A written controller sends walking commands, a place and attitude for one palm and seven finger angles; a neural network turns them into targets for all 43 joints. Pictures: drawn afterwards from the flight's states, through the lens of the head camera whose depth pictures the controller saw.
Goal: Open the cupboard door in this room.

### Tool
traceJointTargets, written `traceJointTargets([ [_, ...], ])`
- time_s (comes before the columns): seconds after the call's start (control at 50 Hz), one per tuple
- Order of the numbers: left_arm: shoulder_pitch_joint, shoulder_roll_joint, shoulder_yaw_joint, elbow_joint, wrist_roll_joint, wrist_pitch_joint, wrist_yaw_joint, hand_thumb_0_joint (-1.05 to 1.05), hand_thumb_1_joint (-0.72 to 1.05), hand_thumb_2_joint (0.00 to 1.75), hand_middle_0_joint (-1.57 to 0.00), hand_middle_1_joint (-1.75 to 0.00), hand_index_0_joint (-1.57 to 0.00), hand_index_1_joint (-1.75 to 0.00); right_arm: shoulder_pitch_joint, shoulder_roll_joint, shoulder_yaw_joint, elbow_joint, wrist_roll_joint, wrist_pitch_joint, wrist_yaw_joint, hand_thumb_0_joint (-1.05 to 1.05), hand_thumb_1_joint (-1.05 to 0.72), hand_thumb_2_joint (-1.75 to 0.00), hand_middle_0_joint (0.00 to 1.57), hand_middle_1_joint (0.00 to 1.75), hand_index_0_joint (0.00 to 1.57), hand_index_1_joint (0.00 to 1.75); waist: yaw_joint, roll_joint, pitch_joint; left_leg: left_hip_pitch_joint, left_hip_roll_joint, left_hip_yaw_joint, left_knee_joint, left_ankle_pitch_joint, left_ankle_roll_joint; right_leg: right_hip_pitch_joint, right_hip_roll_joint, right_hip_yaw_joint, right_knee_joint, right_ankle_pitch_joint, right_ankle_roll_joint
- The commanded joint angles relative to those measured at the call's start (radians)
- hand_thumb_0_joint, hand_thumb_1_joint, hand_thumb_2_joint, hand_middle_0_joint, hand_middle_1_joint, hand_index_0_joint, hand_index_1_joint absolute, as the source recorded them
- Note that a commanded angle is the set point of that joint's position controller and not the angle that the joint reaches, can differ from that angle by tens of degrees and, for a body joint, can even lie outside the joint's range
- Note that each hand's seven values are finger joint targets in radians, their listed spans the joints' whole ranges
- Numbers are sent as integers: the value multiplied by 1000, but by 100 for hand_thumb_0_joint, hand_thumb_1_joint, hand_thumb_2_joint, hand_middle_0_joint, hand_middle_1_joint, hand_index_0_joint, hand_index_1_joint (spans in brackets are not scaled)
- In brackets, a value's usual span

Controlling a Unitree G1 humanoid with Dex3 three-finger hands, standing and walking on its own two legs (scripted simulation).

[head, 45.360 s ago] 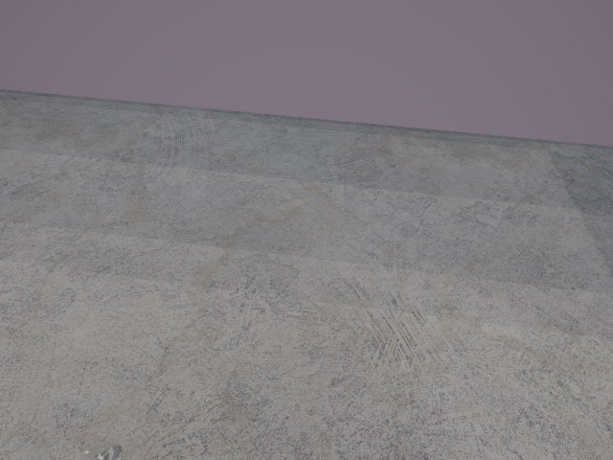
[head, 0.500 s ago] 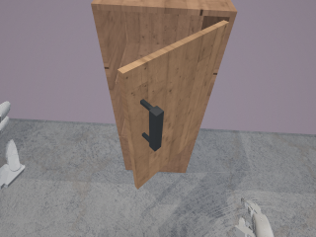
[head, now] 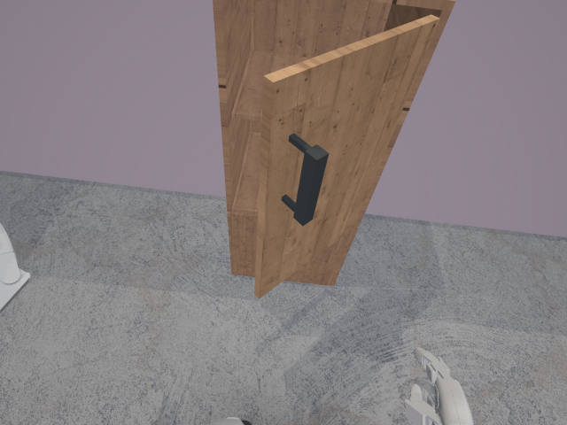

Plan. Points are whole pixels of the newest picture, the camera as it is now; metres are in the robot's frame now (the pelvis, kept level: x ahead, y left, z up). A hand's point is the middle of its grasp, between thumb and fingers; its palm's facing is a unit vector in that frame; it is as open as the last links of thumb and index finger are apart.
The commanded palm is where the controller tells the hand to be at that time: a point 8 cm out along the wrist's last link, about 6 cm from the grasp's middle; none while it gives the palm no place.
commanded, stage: step back with the hand held close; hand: left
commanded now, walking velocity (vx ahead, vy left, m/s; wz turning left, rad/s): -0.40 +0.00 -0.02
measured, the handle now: (299, 180) +0.46 +0.01 +0.09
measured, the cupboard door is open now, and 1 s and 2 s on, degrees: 46 46 46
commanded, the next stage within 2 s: stop stepping back and stand still in 0.06 s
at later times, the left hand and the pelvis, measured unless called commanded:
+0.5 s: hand (17, 366) +0.14 +0.24 +0.16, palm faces +0.39 -0.83 -0.39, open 7.4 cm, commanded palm +0.08 +0.28 +0.18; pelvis -0.08 -0.01 +0.00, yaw -4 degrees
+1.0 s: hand out of the picture +0.10 +0.25 +0.14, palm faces +0.33 -0.82 -0.48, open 7.4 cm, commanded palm none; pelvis -0.13 -0.01 +0.00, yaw -2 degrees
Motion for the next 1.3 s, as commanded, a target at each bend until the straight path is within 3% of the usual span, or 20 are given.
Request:
traceJointTargets([
  [0.0,29,126,53,-278,-20,-54,13,0,90,90,-20,-30,-20,-30,-58,-163,-54,-118,0,-67,15,0,-90,-90,20,30,20,30,1,227,-215,229,256,-222,-300,-8,65,36,-11,-32,-69,-71,0],
  [0.14,78,194,103,-244,-60,-56,-11,0,90,90,-20,-30,-20,-30,-60,-153,-38,-129,-11,-29,12,0,-90,-90,20,30,20,30,11,233,-251,250,177,-103,-299,38,-48,277,-13,-89,-643,121,-40],
  [0.16,86,222,122,-246,-60,-62,-18,0,90,90,-20,-30,-20,-30,-61,-157,-34,-137,-9,-18,13,0,-90,-90,20,30,20,30,11,183,-227,263,128,-58,-247,-39,-66,256,-46,-64,-730,160,-47],
  [0.22,84,249,149,-218,-65,-64,-5,0,90,90,-20,-30,-20,-30,-77,-157,-34,-135,3,-5,13,0,-90,-90,20,30,20,30,18,-97,-217,270,-32,13,294,-183,-104,-40,-362,173,-790,179,-161],
  [0.24,116,208,117,-187,-57,-39,-6,0,90,90,-20,-30,-20,-30,-59,-159,-39,-140,16,-5,8,0,-90,-90,20,30,20,30,13,-177,-176,87,-35,-46,387,-216,-90,66,-359,162,-697,364,-172],
  [0.3,46,192,108,-145,-28,-14,6,0,90,90,-20,-30,-20,-30,-75,-140,-10,-142,27,-7,-13,0,-90,-90,20,30,20,30,-10,-95,-111,-38,19,-7,227,-190,-58,267,-324,92,-561,762,-128],
  [0.36,-35,176,78,-104,-17,-22,15,0,90,90,-20,-30,-20,-30,-38,-168,-27,-120,27,-37,-32,0,-90,-90,20,30,20,30,-17,-9,-126,222,15,-1,-42,107,-22,228,-228,25,-482,691,-41],
  [0.42,-4,194,81,-93,-8,-33,13,0,90,90,-20,-30,-20,-30,-32,-185,-28,-130,25,-45,-31,0,-90,-90,20,30,20,30,-1,88,-171,340,102,-122,-23,445,29,165,-111,-33,-433,561,27],
  [0.48,0,171,57,-154,-10,-47,-1,0,90,90,-20,-30,-20,-30,-51,-177,-22,-133,20,-55,-21,0,-90,-90,20,30,20,30,-1,156,-99,159,145,-221,-172,100,18,226,-73,-40,-486,137,1],
  [0.52,23,202,100,-176,-7,-54,3,0,90,90,-20,-30,-20,-30,-55,-177,-24,-143,11,-61,-23,0,-90,-90,20,30,20,30,4,164,-47,35,113,-201,-253,-227,-6,277,-81,-46,-556,116,-20],
  [0.66,34,150,66,-107,-14,-60,3,0,90,90,-20,-30,-20,-30,-25,-165,-38,-127,9,-42,-19,0,-90,-90,20,30,20,30,-24,2,-33,223,13,-65,79,-139,-64,4,-226,124,-750,-22,-116],
  [0.74,-83,148,33,-78,-8,-55,1,0,90,90,-20,-30,-20,-30,-37,-171,-28,-117,14,-57,-35,0,-90,-90,20,30,20,30,-27,76,-7,255,60,-133,-85,-129,-47,36,-122,20,-657,50,-45],
  [0.82,-111,167,49,-111,10,-57,4,0,90,90,-20,-30,-20,-30,-61,-160,-11,-125,6,-82,-46,0,-90,-90,20,30,20,30,6,220,-18,70,137,-299,-403,-478,-8,246,-34,-42,-487,79,-13],
  [0.92,53,155,65,-123,7,-49,2,0,90,90,-20,-30,-20,-30,-50,-145,-15,-131,2,-92,-22,0,-90,-90,20,30,20,30,13,84,-114,142,44,-130,-250,-251,-53,291,-80,-17,-670,114,-41],
  [0.94,-43,-35,-324,726,92,112,-135,0,90,90,-20,-30,-20,-30,-80,-310,-61,164,9,-90,56,0,-90,-90,20,30,20,30,-16,-7,-54,72,71,-146,61,131,-21,167,-188,6,-549,399,-74],
  [0.98,-129,-30,-336,745,74,180,-154,0,90,90,-20,-30,-20,-30,33,-253,-68,160,13,-1,53,0,-90,-90,20,30,20,30,-24,-70,-140,197,59,-129,158,63,-34,54,-240,84,-534,335,-126],
  [1.04,-249,-11,-356,874,77,200,-154,0,90,90,-20,-30,-20,-30,11,-266,-56,152,-2,64,49,0,-90,-90,20,30,20,30,-35,-222,-39,158,39,-124,207,18,-16,-33,-233,56,-534,165,-149],
  [1.1,-294,-41,-386,1059,71,221,-147,0,90,90,-20,-30,-20,-30,3,-228,-34,185,-20,99,48,0,-90,-90,20,30,20,30,-39,-125,11,130,63,-179,86,40,2,6,-194,31,-492,118,-116],
  [1.16,-201,-58,-399,1270,58,230,-141,0,90,90,-20,-30,-20,-30,-10,-211,-8,235,-26,105,42,0,-90,-90,20,30,20,30,18,160,14,2,119,-367,-202,-75,42,225,-99,-11,-418,68,-51],
  [1.28,-93,-116,-411,1544,51,210,-145,0,90,90,-20,-30,-20,-30,51,-142,-6,353,-10,116,23,0,-90,-90,20,30,20,30,15,216,-58,132,57,-232,-206,-139,-4,280,-145,24,-576,139,-79],
])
